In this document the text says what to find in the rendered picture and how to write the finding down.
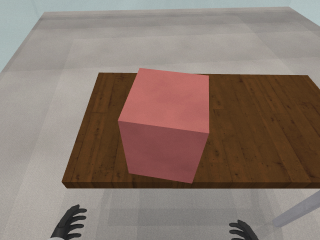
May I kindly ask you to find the table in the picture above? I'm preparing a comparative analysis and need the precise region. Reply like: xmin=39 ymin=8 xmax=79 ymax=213
xmin=61 ymin=72 xmax=320 ymax=227

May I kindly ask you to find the right robot hand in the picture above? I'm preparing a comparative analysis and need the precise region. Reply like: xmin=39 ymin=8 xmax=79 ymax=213
xmin=229 ymin=219 xmax=259 ymax=240

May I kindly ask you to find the carton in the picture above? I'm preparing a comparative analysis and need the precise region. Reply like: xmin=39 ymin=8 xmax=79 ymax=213
xmin=118 ymin=68 xmax=209 ymax=184

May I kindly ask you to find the left robot hand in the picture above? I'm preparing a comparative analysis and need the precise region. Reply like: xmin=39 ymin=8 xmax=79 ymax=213
xmin=50 ymin=204 xmax=87 ymax=240

